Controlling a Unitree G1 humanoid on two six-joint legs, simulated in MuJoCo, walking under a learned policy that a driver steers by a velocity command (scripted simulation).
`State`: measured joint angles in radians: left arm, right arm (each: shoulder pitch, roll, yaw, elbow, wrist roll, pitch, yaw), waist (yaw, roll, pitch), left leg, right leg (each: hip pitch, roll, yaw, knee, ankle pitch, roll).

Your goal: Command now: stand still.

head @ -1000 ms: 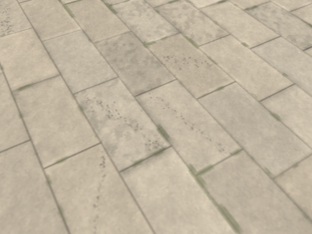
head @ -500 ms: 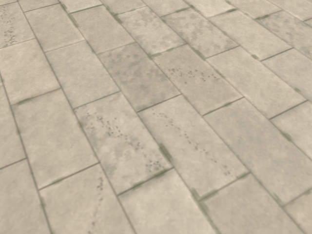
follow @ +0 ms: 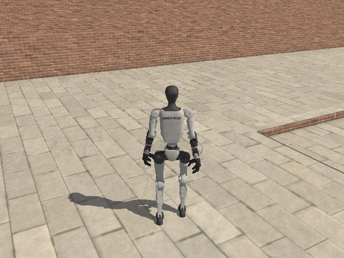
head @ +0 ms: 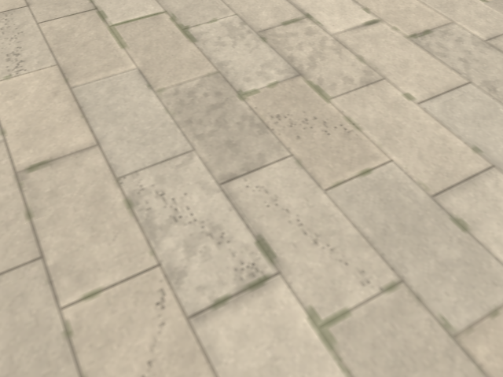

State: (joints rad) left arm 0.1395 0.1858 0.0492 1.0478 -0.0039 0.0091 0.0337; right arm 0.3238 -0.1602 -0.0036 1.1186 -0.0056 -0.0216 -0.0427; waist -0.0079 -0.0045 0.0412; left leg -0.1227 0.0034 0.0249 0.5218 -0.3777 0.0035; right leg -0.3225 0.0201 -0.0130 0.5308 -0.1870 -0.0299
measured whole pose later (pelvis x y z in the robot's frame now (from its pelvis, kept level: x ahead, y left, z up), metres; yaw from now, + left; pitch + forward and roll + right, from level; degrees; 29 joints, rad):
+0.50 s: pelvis +0.07 -0.03 -0.01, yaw +1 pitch +0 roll +0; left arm 0.17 0.22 0.07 1.06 -0.03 -0.10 -0.01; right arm 0.46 -0.21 -0.05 1.09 0.02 -0.06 -0.02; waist -0.01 0.05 0.01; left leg -0.11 0.05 -0.02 0.66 -0.47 0.00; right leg -0.32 0.01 -0.09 0.61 -0.27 -0.06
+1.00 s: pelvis +0.31 +0.01 -0.02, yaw +1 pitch +2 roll -1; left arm 0.47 0.23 0.04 1.10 0.00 -0.06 0.01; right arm -0.04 -0.21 -0.05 0.84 0.03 -0.11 0.05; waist 0.06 0.00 0.04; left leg -0.54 0.02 0.06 0.55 -0.04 0.09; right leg 0.13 -0.03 -0.06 0.40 -0.50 0.01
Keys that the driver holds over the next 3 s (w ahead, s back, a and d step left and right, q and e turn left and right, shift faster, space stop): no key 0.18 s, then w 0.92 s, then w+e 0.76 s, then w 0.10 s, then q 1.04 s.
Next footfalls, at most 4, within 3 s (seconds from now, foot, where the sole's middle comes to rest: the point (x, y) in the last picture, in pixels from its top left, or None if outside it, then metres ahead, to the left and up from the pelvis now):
0.98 left None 0.49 0.11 -0.77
1.60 right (306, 279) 0.79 -0.14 -0.77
2.06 left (273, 192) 1.13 -0.05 -0.77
2.54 right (336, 208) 1.06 -0.26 -0.77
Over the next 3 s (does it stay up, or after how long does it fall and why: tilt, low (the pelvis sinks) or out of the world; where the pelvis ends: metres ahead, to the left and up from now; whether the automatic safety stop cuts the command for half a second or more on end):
stays up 1.03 -0.10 0.00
